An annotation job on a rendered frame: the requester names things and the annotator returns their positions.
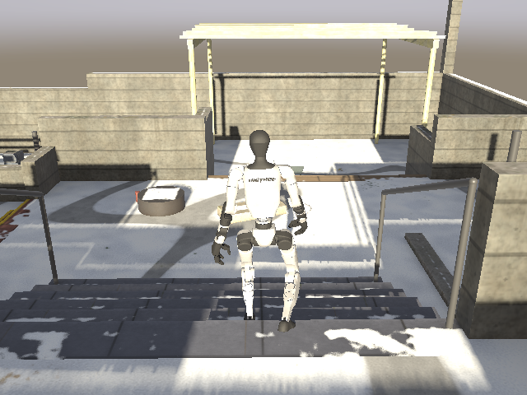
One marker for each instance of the robot left forearm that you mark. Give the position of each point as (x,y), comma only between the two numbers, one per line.
(223,227)

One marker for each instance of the robot right upper arm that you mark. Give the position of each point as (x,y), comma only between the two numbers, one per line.
(291,185)

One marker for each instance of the right robot hand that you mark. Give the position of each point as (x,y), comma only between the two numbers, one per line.
(296,223)

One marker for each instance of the robot torso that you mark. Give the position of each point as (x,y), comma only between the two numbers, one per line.
(262,198)

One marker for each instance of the robot right forearm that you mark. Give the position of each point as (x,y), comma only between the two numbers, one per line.
(300,212)

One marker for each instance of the right robot thigh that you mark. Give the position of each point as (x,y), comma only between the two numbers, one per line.
(286,244)

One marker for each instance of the robot left upper arm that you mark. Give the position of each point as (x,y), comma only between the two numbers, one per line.
(232,189)

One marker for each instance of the left robot hand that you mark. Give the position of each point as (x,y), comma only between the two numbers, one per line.
(216,251)

